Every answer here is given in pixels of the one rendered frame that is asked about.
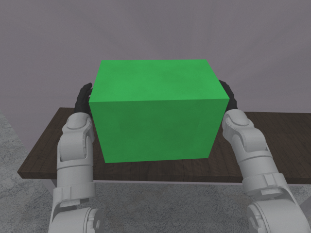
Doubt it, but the robot right upper arm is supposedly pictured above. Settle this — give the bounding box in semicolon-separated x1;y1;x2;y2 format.
247;199;310;233

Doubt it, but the table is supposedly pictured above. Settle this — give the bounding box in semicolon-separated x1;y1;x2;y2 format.
17;107;311;218

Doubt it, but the robot left hand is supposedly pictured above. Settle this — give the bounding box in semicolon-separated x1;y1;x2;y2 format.
74;83;93;118

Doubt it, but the carton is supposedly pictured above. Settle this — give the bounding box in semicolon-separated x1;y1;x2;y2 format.
89;59;230;163

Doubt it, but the right robot forearm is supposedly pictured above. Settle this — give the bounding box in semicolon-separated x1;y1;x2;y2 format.
222;109;311;233

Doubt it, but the left robot forearm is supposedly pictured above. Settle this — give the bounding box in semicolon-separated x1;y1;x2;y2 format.
48;112;96;233

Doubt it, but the robot left upper arm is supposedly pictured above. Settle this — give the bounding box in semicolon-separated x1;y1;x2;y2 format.
49;207;104;233

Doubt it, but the robot right hand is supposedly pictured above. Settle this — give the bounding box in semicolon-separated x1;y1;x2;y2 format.
219;80;238;112

